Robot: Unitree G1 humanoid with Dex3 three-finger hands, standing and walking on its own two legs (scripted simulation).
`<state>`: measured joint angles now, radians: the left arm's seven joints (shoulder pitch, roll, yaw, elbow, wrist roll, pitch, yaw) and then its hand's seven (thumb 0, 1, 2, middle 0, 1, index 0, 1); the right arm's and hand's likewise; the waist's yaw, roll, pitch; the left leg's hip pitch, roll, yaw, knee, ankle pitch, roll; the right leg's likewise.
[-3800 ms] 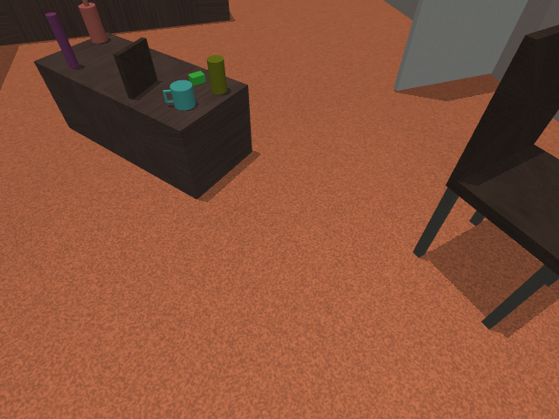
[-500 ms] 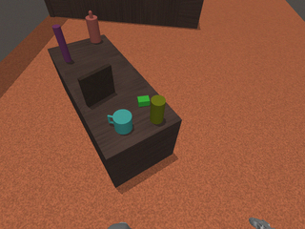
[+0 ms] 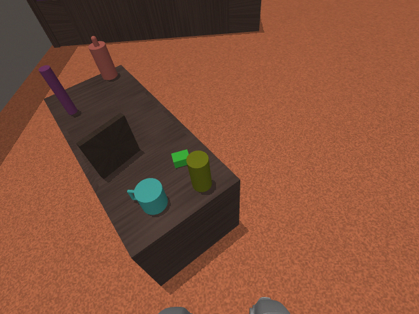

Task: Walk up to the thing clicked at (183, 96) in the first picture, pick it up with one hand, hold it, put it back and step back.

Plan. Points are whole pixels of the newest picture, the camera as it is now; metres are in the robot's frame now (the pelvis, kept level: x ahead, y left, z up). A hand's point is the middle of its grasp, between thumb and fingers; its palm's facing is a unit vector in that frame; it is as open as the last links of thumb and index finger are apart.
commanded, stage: walk up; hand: left
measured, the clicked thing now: (146, 196) +0.53 +0.25 -0.30
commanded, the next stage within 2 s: stand in 1.60 s
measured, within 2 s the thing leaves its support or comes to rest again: neither
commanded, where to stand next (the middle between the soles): +0.12 +0.04 m, yaw -2 degrees
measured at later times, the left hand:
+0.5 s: hand out of the picture +0.09 +0.31 -0.15, palm faces +0.01 -0.92 -0.38, open 7.4 cm
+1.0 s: hand out of the picture +0.10 +0.31 -0.13, palm faces -0.01 -0.93 -0.37, open 7.4 cm
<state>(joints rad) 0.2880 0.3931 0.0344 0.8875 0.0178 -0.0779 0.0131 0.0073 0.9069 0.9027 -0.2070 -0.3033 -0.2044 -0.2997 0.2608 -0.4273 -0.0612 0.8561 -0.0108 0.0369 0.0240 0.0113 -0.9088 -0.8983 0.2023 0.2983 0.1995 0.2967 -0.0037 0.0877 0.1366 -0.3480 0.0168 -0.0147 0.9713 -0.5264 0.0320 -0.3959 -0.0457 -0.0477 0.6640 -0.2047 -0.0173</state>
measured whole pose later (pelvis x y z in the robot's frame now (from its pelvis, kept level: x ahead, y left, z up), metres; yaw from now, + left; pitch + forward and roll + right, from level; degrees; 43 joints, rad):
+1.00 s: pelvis +0.03 +0.05 +0.02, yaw +0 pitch -3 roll +0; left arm 0.12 0.36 -0.02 1.12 0.00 -0.03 -0.01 0.01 0.91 0.90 -0.21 -0.30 -0.20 -0.30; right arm 0.07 -0.36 -0.01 1.09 0.00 -0.01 0.01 0.01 -0.91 -0.90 0.21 0.30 0.20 0.30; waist 0.01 0.02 0.06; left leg -0.16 0.03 0.04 0.46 -0.25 -0.01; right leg -0.21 -0.03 0.00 0.46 -0.20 0.02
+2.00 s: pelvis +0.04 +0.05 +0.03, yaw +0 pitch -2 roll +0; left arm 0.09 0.35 -0.01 1.15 0.01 -0.01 0.00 0.01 0.91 0.90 -0.21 -0.30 -0.20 -0.30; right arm 0.07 -0.35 -0.02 1.15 -0.01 0.00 0.01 0.01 -0.91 -0.90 0.20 0.30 0.20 0.30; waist -0.01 0.00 0.06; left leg -0.08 0.02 0.05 0.31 -0.19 -0.01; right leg -0.13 -0.03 0.00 0.31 -0.14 0.03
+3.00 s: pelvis +0.05 +0.04 +0.03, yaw +2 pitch -2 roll +0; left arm 0.10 0.35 -0.01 1.14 0.01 -0.01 -0.01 0.01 0.91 0.90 -0.21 -0.30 -0.20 -0.30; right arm 0.10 -0.35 0.00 1.14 -0.01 -0.01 0.00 0.01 -0.91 -0.90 0.20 0.30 0.20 0.30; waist -0.01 0.00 0.05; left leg -0.08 0.03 0.02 0.31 -0.20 -0.02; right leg -0.12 -0.03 -0.02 0.31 -0.15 0.02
